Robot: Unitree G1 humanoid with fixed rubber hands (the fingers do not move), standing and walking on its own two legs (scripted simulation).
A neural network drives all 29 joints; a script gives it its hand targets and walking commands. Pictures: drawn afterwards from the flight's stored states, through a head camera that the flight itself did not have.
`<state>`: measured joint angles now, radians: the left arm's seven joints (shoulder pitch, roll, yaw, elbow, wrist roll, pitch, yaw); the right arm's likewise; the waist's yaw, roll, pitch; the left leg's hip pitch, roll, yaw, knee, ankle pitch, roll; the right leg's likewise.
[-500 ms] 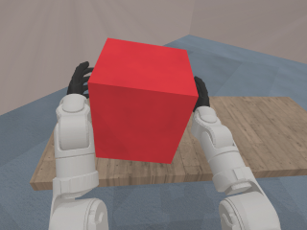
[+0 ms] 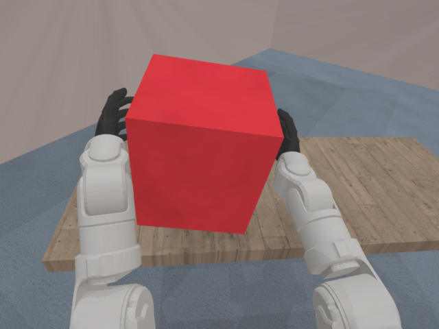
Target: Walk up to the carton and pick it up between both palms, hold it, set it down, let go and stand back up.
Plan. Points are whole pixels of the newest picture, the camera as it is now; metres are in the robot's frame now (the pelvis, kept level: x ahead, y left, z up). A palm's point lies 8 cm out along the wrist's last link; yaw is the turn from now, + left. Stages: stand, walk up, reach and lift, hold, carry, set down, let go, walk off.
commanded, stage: hold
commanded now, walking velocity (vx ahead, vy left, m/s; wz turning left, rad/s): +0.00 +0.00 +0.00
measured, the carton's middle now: (201, 148) +0.41 +0.02 +0.18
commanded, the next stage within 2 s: set down in 0.08 s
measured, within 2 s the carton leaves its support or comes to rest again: neither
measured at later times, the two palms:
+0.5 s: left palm (101, 141) +0.35 +0.17 +0.23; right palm (276, 149) +0.38 -0.12 +0.20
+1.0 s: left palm (111, 165) +0.36 +0.17 +0.17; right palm (270, 151) +0.41 -0.12 +0.17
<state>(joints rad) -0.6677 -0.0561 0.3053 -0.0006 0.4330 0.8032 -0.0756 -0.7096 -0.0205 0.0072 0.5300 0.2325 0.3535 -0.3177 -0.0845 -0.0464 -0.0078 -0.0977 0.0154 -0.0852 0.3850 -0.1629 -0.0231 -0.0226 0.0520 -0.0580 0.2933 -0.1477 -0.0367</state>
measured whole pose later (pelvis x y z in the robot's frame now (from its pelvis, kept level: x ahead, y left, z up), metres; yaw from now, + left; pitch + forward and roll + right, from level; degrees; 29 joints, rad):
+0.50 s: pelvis +0.00 +0.00 +0.00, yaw +0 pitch -7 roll -1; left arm -0.65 -0.09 0.32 0.05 0.46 0.65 -0.07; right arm -0.71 0.00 -0.08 0.64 0.13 0.14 -0.20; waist -0.02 -0.05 0.00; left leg -0.09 0.02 -0.09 0.37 -0.16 -0.02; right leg -0.02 0.05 -0.06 0.29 -0.16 -0.04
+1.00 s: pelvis +0.03 -0.01 +0.00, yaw +0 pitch -5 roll -1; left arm -0.49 -0.16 0.31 -0.01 0.39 0.55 0.01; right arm -0.69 0.00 -0.08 0.69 0.12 0.01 -0.17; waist 0.00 -0.05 0.03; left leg -0.09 0.02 -0.09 0.36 -0.18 -0.03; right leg -0.03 0.05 -0.06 0.29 -0.18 -0.04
